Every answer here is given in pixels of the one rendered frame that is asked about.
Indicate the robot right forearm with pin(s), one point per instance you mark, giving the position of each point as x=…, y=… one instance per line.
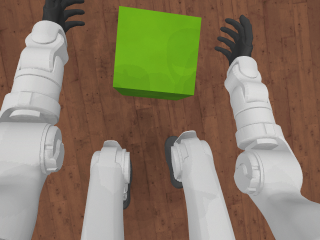
x=253, y=114

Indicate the robot left forearm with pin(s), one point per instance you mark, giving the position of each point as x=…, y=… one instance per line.
x=35, y=93

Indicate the left robot foot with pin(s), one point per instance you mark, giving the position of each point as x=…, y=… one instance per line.
x=128, y=198

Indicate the robot right upper arm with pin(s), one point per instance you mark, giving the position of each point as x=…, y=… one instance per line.
x=273, y=180

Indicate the robot left upper arm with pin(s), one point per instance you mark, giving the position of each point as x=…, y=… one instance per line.
x=29, y=152

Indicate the left robot thigh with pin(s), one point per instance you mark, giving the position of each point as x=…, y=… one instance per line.
x=103, y=217

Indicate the carton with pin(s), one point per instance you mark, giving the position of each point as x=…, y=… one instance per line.
x=156, y=54

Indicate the right robot hand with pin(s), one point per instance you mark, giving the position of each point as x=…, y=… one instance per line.
x=243, y=39

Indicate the left robot hand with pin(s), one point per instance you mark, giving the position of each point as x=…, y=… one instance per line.
x=54, y=11

